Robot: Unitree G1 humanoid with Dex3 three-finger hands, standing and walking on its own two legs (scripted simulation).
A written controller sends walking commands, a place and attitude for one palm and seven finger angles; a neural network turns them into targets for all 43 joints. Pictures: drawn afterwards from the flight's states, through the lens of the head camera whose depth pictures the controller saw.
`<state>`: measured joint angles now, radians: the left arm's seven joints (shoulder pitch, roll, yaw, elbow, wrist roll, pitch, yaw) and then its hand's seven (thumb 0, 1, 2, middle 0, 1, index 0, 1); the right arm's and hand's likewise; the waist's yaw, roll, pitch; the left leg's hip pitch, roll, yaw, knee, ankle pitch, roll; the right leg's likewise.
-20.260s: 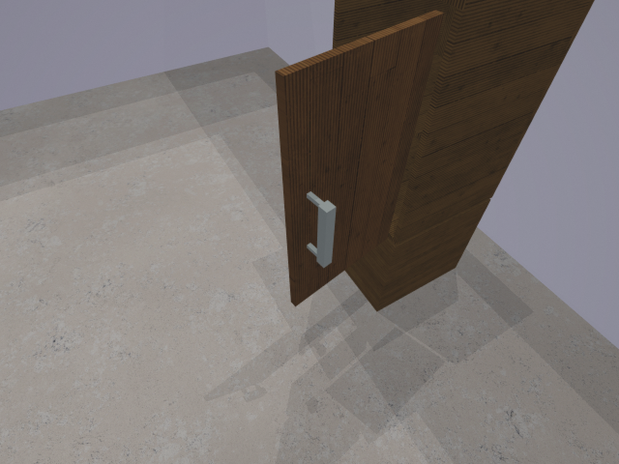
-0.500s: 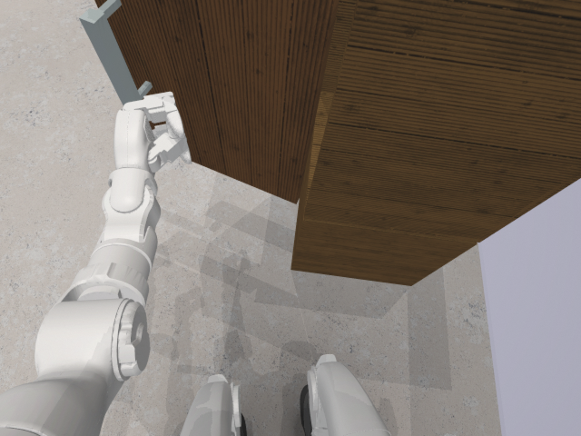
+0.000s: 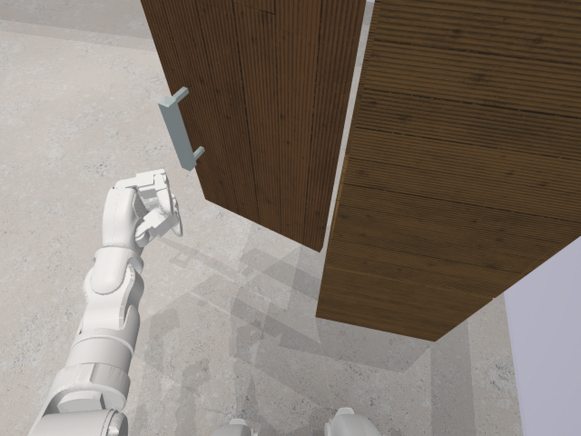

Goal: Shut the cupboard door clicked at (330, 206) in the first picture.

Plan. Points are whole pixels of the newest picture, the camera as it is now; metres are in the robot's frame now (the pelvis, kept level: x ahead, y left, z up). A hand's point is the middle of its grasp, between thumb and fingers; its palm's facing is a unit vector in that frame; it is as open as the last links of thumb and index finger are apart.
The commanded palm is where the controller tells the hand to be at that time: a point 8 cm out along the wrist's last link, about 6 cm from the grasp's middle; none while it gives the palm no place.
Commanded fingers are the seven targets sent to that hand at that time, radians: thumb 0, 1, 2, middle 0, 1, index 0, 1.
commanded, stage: draw the hand back to the body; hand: left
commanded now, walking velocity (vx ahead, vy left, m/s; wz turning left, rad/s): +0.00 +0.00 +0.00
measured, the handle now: (185, 130) +0.65 +0.20 -0.01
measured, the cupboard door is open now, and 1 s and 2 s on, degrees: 74 74 74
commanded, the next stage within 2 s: step back with the hand held close in 1.20 s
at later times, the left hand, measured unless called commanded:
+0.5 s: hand (54, 262) +0.28 +0.23 +0.15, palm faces +0.30 -0.91 -0.28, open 3.8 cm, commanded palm +0.24 +0.27 +0.17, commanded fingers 0.00 0.90 0.90 -0.61 -0.75 -0.61 -0.75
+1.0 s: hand out of the picture +0.20 +0.28 +0.22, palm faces +0.51 -0.75 -0.42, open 7.2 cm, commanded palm +0.16 +0.30 +0.23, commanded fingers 0.00 0.90 0.90 -0.20 -0.30 -0.20 -0.30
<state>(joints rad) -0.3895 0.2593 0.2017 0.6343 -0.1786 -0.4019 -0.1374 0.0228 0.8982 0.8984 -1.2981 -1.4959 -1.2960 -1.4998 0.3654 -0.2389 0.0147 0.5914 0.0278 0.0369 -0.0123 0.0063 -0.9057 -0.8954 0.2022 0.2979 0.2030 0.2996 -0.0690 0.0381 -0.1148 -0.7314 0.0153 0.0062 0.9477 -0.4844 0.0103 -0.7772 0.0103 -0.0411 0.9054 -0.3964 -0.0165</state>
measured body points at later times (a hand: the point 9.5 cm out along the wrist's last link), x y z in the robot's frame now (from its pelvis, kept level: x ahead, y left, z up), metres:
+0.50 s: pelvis +0.03 +0.01 +0.05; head +0.02 -0.01 +0.50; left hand +0.26 +0.28 +0.17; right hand +0.23 -0.19 -0.02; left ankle -0.02 +0.11 -0.69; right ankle +0.02 -0.11 -0.69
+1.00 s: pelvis +0.02 +0.00 +0.06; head +0.00 -0.03 +0.50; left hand +0.17 +0.32 +0.24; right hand +0.21 -0.22 -0.04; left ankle -0.02 +0.11 -0.69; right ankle +0.02 -0.11 -0.69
